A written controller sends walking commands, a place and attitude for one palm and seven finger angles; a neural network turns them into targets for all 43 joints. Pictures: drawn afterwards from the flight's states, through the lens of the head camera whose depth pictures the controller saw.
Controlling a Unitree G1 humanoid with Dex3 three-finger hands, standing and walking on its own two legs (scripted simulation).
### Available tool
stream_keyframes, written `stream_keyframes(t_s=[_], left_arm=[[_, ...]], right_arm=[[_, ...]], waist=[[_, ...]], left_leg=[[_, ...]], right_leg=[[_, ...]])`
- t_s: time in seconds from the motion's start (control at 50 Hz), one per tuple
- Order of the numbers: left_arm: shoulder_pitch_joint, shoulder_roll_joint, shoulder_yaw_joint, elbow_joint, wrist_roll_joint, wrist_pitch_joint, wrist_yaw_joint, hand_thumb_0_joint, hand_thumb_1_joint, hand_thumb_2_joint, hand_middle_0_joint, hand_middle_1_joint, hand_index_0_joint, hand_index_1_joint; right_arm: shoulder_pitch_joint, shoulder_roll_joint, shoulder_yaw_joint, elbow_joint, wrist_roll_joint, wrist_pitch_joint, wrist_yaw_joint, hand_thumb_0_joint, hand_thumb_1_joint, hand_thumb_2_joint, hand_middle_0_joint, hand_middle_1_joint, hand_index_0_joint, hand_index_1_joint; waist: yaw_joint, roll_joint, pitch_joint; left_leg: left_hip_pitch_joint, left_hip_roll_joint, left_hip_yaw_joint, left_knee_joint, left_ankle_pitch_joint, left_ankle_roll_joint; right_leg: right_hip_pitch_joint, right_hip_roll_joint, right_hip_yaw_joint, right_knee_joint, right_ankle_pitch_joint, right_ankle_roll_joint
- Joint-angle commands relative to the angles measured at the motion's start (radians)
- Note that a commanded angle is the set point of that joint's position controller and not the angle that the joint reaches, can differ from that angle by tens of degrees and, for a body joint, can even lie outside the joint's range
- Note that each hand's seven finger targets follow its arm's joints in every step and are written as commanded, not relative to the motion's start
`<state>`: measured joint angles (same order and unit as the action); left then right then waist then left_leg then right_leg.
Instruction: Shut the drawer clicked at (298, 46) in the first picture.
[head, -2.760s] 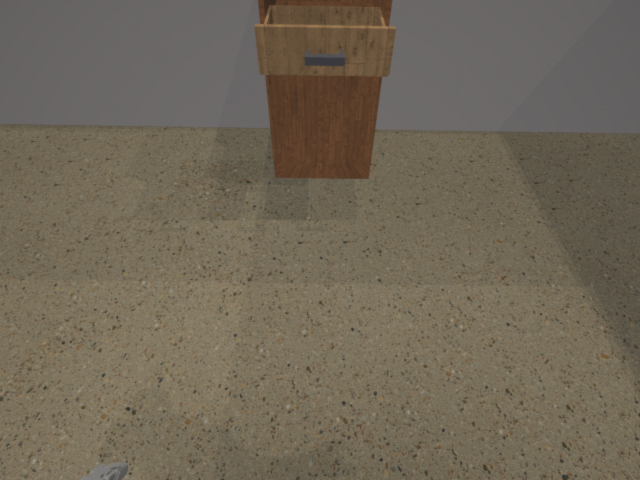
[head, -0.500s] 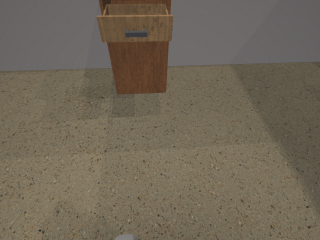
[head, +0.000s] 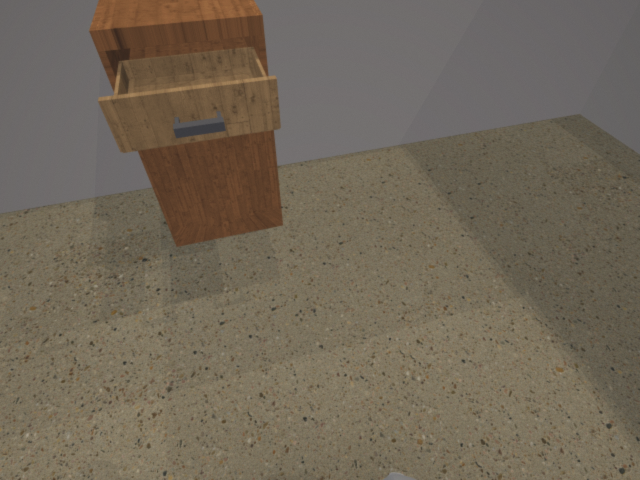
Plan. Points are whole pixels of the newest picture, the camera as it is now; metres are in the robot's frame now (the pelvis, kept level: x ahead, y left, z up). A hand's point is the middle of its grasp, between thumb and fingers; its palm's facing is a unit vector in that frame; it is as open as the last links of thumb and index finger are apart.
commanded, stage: walk to a spot facing it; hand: left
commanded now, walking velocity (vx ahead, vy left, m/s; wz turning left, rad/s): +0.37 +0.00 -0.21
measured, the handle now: (199, 122) +0.89 +0.37 -0.03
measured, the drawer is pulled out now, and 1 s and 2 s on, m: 0.29 0.29 0.29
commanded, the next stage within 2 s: turn to face it in 0.70 s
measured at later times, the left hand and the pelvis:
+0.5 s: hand out of the picture +0.13 +0.15 -0.17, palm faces +0.08 -0.99 -0.15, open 7.3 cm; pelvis +0.21 -0.01 +0.00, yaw -2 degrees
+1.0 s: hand (271, 263) +0.56 +0.15 -0.16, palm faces -0.15 -0.96 -0.23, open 7.4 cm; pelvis +0.41 -0.02 -0.01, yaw -8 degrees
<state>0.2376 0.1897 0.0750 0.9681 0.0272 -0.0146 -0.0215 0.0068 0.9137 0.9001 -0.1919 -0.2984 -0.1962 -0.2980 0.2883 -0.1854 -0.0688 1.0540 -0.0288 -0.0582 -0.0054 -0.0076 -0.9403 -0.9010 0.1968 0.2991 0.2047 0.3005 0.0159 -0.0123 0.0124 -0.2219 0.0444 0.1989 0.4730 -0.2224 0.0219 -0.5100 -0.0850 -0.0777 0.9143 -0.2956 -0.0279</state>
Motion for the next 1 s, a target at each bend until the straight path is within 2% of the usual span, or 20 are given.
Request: stream_keyframes(t_s=[0.0, 0.06, 0.08, 0.1, 0.12, 0.18, 0.24, 0.42, 0.48, 0.5, 0.52, 0.54, 0.62, 0.68, 0.78, 0.86, 0.92, 0.94, 0.96, 0.98], left_arm=[[0.081, 0.002, -0.002, -0.025, 0.008, 0.001, -0.011, 0.000, 0.900, 0.900, -0.200, -0.300, -0.200, -0.300], [0.159, 0.046, 0.008, 0.001, 0.011, -0.015, -0.002, 0.000, 0.900, 0.900, -0.200, -0.300, -0.200, -0.300], [0.247, 0.111, 0.019, 0.028, 0.014, -0.029, 0.006, 0.000, 0.900, 0.900, -0.200, -0.300, -0.200, -0.300], [0.335, 0.216, 0.037, 0.051, 0.008, -0.039, 0.018, 0.000, 0.900, 0.900, -0.200, -0.300, -0.200, -0.300], [0.341, 0.227, 0.038, 0.051, -0.006, -0.041, 0.029, 0.000, 0.900, 0.900, -0.200, -0.300, -0.200, -0.300], [0.169, 0.121, 0.005, 0.026, -0.004, -0.056, 0.032, 0.000, 0.900, 0.900, -0.200, -0.300, -0.200, -0.300], [0.160, 0.091, -0.003, 0.044, -0.002, -0.072, 0.035, 0.000, 0.900, 0.900, -0.200, -0.300, -0.200, -0.300], [0.243, 0.105, -0.006, 0.130, 0.000, -0.073, 0.038, 0.000, 0.900, 0.900, -0.200, -0.300, -0.200, -0.300], [0.216, 0.111, 0.000, 0.135, -0.005, -0.066, 0.036, 0.000, 0.900, 0.900, -0.200, -0.300, -0.200, -0.300], [0.208, 0.095, -0.001, 0.133, -0.009, -0.064, 0.034, 0.000, 0.900, 0.900, -0.200, -0.300, -0.200, -0.300], [0.252, 0.040, -0.003, 0.119, -0.015, -0.057, 0.027, 0.000, 0.900, 0.900, -0.200, -0.300, -0.200, -0.300], [0.234, 0.021, -0.011, 0.084, -0.017, -0.059, 0.020, 0.000, 0.900, 0.900, -0.200, -0.300, -0.200, -0.300], [0.135, 0.007, -0.001, 0.094, -0.001, -0.032, 0.006, 0.000, 0.900, 0.900, -0.200, -0.300, -0.200, -0.300], [0.176, -0.029, 0.003, 0.086, 0.005, 0.006, 0.003, 0.000, 0.900, 0.900, -0.200, -0.300, -0.200, -0.300], [0.049, -0.019, 0.005, 0.001, 0.003, 0.025, -0.008, 0.000, 0.900, 0.900, -0.200, -0.300, -0.200, -0.300], [-0.010, -0.023, -0.020, -0.008, 0.002, 0.003, 0.009, 0.000, 0.900, 0.900, -0.200, -0.300, -0.200, -0.300], [0.045, 0.025, -0.021, 0.016, 0.003, -0.014, 0.022, 0.000, 0.900, 0.900, -0.200, -0.300, -0.200, -0.300], [0.105, 0.082, -0.010, 0.034, 0.005, -0.025, 0.030, 0.000, 0.900, 0.900, -0.200, -0.300, -0.200, -0.300], [0.158, 0.167, 0.005, 0.048, 0.006, -0.034, 0.039, 0.000, 0.900, 0.900, -0.200, -0.300, -0.200, -0.300], [0.201, 0.219, 0.012, 0.043, -0.007, -0.027, 0.036, 0.000, 0.900, 0.900, -0.200, -0.300, -0.200, -0.300]], right_arm=[[-0.005, -0.149, -0.026, -0.055, -0.003, -0.010, 0.006, 0.000, -0.900, -0.900, 0.200, 0.300, 0.200, 0.300], [0.011, -0.122, -0.016, -0.043, -0.004, 0.003, 0.008, 0.000, -0.900, -0.900, 0.200, 0.300, 0.200, 0.300], [0.009, -0.085, -0.005, -0.051, 0.004, 0.003, 0.013, 0.000, -0.900, -0.900, 0.200, 0.300, 0.200, 0.300], [-0.024, -0.031, 0.010, -0.099, 0.011, -0.004, 0.021, 0.000, -0.900, -0.900, 0.200, 0.300, 0.200, 0.300], [-0.063, -0.087, 0.003, -0.115, 0.005, -0.003, 0.022, 0.000, -0.900, -0.900, 0.200, 0.300, 0.200, 0.300], [-0.074, -0.072, -0.003, -0.083, -0.001, 0.000, 0.026, 0.000, -0.900, -0.900, 0.200, 0.300, 0.200, 0.300], [-0.004, -0.036, 0.002, -0.052, 0.000, 0.018, 0.027, 0.000, -0.900, -0.900, 0.200, 0.300, 0.200, 0.300], [-0.183, -0.008, 0.017, -0.120, 0.009, 0.005, 0.045, 0.000, -0.900, -0.900, 0.200, 0.300, 0.200, 0.300], [-0.056, -0.045, 0.009, -0.078, 0.004, -0.008, 0.028, 0.000, -0.900, -0.900, 0.200, 0.300, 0.200, 0.300], [0.098, -0.090, -0.001, -0.029, 0.000, -0.015, 0.015, 0.000, -0.900, -0.900, 0.200, 0.300, 0.200, 0.300], [0.245, -0.213, -0.029, 0.001, -0.013, -0.020, 0.000, 0.000, -0.900, -0.900, 0.200, 0.300, 0.200, 0.300], [0.310, -0.272, -0.037, 0.012, -0.003, -0.010, -0.006, 0.000, -0.900, -0.900, 0.200, 0.300, 0.200, 0.300], [0.034, -0.077, 0.010, -0.045, 0.006, -0.022, -0.018, 0.000, -0.900, -0.900, 0.200, 0.300, 0.200, 0.300], [0.018, -0.053, 0.009, -0.052, 0.008, -0.037, -0.021, 0.000, -0.900, -0.900, 0.200, 0.300, 0.200, 0.300], [0.037, -0.092, 0.003, -0.060, 0.009, -0.029, -0.020, 0.000, -0.900, -0.900, 0.200, 0.300, 0.200, 0.300], [0.084, -0.088, 0.013, -0.020, 0.003, -0.013, -0.016, 0.000, -0.900, -0.900, 0.200, 0.300, 0.200, 0.300], [0.084, -0.077, 0.018, -0.002, 0.011, 0.003, -0.013, 0.000, -0.900, -0.900, 0.200, 0.300, 0.200, 0.300], [0.089, -0.051, 0.023, 0.001, 0.017, 0.003, -0.011, 0.000, -0.900, -0.900, 0.200, 0.300, 0.200, 0.300], [0.130, -0.013, 0.027, -0.005, 0.021, 0.008, -0.006, 0.000, -0.900, -0.900, 0.200, 0.300, 0.200, 0.300], [0.129, -0.023, 0.021, -0.028, 0.026, 0.027, -0.014, 0.000, -0.900, -0.900, 0.200, 0.300, 0.200, 0.300]], waist=[[0.013, 0.082, 0.081], [0.054, 0.002, 0.050], [0.094, -0.154, 0.013], [0.118, -0.380, 0.005], [0.118, -0.314, 0.006], [0.022, -0.052, 0.067], [-0.024, -0.059, 0.051], [0.022, -0.112, 0.078], [-0.052, -0.063, 0.045], [-0.114, 0.002, -0.041], [-0.151, 0.242, -0.161], [-0.150, 0.353, -0.181], [-0.041, 0.105, 0.078], [0.008, 0.105, 0.039], [-0.004, 0.115, 0.065], [-0.031, 0.141, 0.047], [0.011, 0.081, 0.004], [0.044, 0.009, -0.046], [0.049, -0.155, -0.125], [0.058, -0.169, -0.158]], left_leg=[[-0.191, 0.274, -0.194, -0.292, -0.334, 0.120], [-0.185, 0.204, -0.137, -0.065, -0.328, 0.061], [-0.283, 0.119, -0.036, 0.212, -0.277, 0.016], [-0.515, 0.004, 0.020, 0.520, -0.381, -0.020], [-0.555, 0.048, -0.100, 0.671, -0.315, -0.007], [-0.501, 0.117, -0.171, 0.701, -0.062, -0.021], [-0.426, 0.114, -0.137, 0.613, -0.003, -0.043], [-0.322, 0.071, -0.080, 0.224, 0.024, -0.016], [-0.046, 0.009, -0.033, 0.094, 0.029, 0.011], [0.173, 0.023, -0.066, 0.037, 0.049, 0.027], [0.407, 0.257, -0.371, -0.026, -0.002, 0.092], [0.455, 0.437, -0.655, -0.191, -0.010, 0.163], [0.034, 0.352, -0.346, -0.279, -0.061, 0.107], [0.012, 0.302, -0.141, -0.266, 0.183, 0.109], [0.071, 0.282, -0.010, -0.229, 0.428, 0.119], [0.081, 0.240, -0.013, -0.131, 0.594, 0.114], [0.016, 0.191, -0.065, 0.004, 0.463, 0.066], [-0.060, 0.148, -0.057, 0.117, 0.309, 0.025], [-0.200, 0.043, -0.013, 0.318, -0.078, -0.021], [-0.203, -0.003, -0.075, 0.522, -0.432, -0.033]], right_leg=[[0.228, 0.007, -0.025, -0.187, 0.033, 0.021], [0.407, 0.043, -0.039, -0.400, 0.027, 0.010], [0.528, -0.071, 0.143, -0.530, -0.161, -0.043], [0.634, -0.304, 0.560, -0.719, -0.304, -0.163], [0.584, -0.350, 0.656, -0.790, -0.384, -0.204], [0.419, -0.247, 0.375, -0.758, -0.137, -0.146], [0.389, -0.184, 0.196, -0.747, 0.118, -0.133], [0.463, -0.168, 0.121, -0.697, 0.293, -0.121], [0.396, -0.133, 0.075, -0.503, 0.463, -0.098], [0.321, -0.084, 0.043, -0.295, 0.470, -0.071], [0.111, 0.029, -0.020, 0.000, 0.130, -0.022], [-0.067, 0.115, 0.008, 0.271, -0.269, -0.009], [-0.091, -0.034, 0.095, 0.375, -0.022, -0.013], [-0.061, -0.042, 0.070, 0.298, 0.042, 0.019], [-0.095, -0.043, 0.018, 0.044, 0.122, 0.047], [0.091, 0.018, -0.036, -0.218, 0.151, 0.027], [0.336, 0.035, -0.063, -0.407, 0.259, 0.035], [0.485, -0.046, 0.013, -0.427, 0.467, 0.027], [0.628, -0.261, 0.194, -0.424, 0.741, -0.047], [0.588, -0.386, 0.253, -0.482, 0.883, -0.149]])
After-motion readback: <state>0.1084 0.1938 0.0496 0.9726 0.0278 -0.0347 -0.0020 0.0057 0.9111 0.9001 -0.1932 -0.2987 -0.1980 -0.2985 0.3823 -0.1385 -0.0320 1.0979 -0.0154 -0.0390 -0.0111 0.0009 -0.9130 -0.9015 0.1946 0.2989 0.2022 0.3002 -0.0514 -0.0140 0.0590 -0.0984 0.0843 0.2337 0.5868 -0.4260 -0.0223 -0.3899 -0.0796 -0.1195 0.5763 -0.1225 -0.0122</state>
